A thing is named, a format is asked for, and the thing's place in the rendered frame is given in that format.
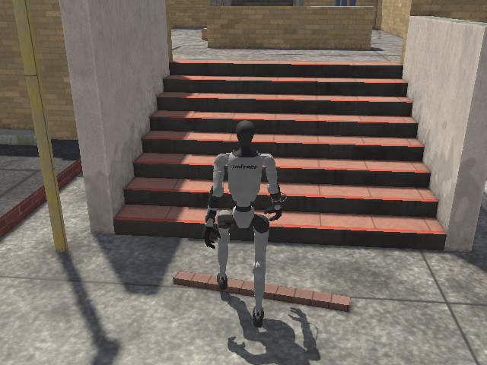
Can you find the left robot upper arm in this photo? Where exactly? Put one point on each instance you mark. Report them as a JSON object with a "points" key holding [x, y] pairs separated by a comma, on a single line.
{"points": [[218, 175]]}

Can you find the right robot shin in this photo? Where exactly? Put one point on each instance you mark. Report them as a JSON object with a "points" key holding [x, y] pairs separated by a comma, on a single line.
{"points": [[259, 288]]}

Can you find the left robot hand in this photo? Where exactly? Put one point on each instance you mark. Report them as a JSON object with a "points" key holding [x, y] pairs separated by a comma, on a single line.
{"points": [[206, 235]]}

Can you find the right robot forearm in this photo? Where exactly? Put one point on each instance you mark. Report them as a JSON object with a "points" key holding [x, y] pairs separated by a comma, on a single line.
{"points": [[276, 199]]}

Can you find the right robot upper arm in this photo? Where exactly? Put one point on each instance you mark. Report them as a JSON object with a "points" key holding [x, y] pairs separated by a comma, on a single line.
{"points": [[271, 173]]}

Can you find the right robot thigh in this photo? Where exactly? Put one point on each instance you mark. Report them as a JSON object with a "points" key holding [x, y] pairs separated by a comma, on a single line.
{"points": [[261, 234]]}

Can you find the right robot hand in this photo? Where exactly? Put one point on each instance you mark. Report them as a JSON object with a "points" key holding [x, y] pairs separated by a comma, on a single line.
{"points": [[272, 210]]}

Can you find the left robot forearm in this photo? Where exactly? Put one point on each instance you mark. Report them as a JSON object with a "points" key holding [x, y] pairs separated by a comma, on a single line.
{"points": [[213, 202]]}

